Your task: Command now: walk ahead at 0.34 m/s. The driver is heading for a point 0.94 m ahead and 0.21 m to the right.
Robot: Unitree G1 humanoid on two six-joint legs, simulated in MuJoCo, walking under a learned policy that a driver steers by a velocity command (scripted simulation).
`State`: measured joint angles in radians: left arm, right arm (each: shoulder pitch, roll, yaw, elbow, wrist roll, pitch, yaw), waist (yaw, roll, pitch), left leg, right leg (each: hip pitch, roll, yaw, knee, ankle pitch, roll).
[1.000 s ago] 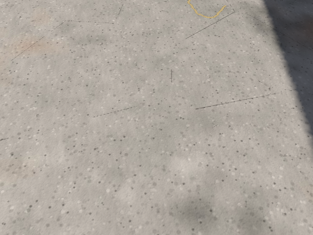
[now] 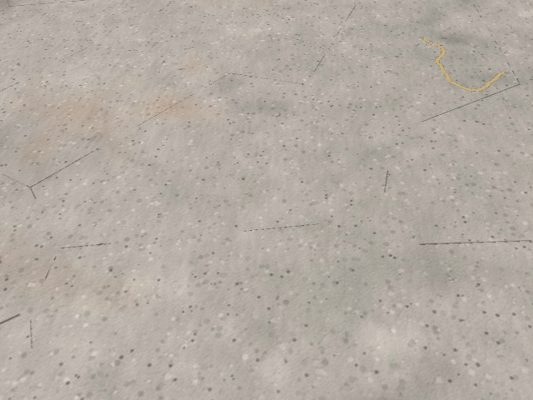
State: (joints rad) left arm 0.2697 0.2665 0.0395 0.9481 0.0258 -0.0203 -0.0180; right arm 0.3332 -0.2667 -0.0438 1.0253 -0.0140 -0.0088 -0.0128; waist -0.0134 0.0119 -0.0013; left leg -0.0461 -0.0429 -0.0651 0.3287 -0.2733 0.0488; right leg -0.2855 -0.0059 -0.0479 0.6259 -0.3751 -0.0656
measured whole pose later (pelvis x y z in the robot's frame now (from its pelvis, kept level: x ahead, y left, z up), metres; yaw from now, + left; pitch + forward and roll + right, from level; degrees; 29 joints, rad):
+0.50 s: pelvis +0.22 -0.02 -0.02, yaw -1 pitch +1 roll +0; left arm 0.49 0.18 0.01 1.09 0.02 -0.09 0.01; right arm -0.03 -0.21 -0.01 0.87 -0.02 -0.04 0.03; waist 0.06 0.01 0.06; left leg -0.54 -0.01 0.11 0.57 -0.10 0.10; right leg 0.20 0.06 -0.03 0.18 -0.39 -0.06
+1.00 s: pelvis +0.50 -0.01 -0.01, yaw -7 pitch +0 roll +1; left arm 0.05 0.20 0.02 0.90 0.02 -0.03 -0.04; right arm 0.43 -0.18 -0.02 1.07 -0.02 -0.10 -0.02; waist -0.05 -0.03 0.06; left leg 0.13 -0.09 0.18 0.16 -0.31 0.08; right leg -0.60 -0.05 -0.08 0.64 -0.01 -0.08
